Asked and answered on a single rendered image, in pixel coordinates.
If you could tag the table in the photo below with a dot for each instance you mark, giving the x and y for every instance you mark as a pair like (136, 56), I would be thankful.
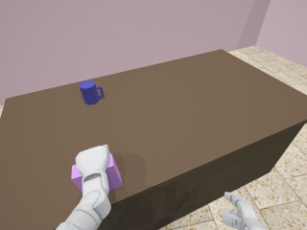
(181, 132)

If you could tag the sponge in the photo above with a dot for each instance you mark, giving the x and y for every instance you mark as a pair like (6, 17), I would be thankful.
(113, 175)

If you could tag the right robot hand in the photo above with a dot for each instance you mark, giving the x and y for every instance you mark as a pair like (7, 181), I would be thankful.
(244, 211)

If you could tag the left robot hand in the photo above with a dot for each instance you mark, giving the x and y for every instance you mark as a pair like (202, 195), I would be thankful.
(94, 159)

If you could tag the robot right forearm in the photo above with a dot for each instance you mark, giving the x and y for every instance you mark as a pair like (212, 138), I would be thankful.
(252, 224)

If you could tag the robot left forearm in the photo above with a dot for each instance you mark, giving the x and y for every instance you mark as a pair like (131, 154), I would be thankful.
(94, 205)

